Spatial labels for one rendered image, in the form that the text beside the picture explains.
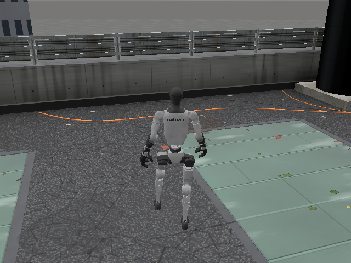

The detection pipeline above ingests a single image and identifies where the left robot hand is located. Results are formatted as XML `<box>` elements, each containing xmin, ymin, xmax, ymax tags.
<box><xmin>140</xmin><ymin>154</ymin><xmax>153</xmax><ymax>168</ymax></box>

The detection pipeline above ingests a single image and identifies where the robot right shin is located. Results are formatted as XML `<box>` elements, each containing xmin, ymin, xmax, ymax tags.
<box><xmin>182</xmin><ymin>186</ymin><xmax>191</xmax><ymax>222</ymax></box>

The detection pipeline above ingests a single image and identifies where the left robot forearm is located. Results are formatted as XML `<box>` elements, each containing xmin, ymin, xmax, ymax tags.
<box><xmin>142</xmin><ymin>133</ymin><xmax>154</xmax><ymax>157</ymax></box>

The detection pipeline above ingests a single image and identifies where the robot left thigh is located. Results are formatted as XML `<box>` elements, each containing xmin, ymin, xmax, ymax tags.
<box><xmin>157</xmin><ymin>152</ymin><xmax>168</xmax><ymax>179</ymax></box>

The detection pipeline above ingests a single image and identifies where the robot right upper arm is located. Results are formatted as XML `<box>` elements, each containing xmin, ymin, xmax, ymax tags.
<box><xmin>188</xmin><ymin>111</ymin><xmax>203</xmax><ymax>140</ymax></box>

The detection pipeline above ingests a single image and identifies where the right robot hand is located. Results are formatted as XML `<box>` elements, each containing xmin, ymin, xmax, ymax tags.
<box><xmin>195</xmin><ymin>147</ymin><xmax>207</xmax><ymax>158</ymax></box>

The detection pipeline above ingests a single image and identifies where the right robot forearm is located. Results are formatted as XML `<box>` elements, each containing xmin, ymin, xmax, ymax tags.
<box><xmin>197</xmin><ymin>132</ymin><xmax>206</xmax><ymax>150</ymax></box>

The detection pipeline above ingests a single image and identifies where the robot left upper arm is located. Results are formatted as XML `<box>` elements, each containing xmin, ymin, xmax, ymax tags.
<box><xmin>149</xmin><ymin>111</ymin><xmax>165</xmax><ymax>141</ymax></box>

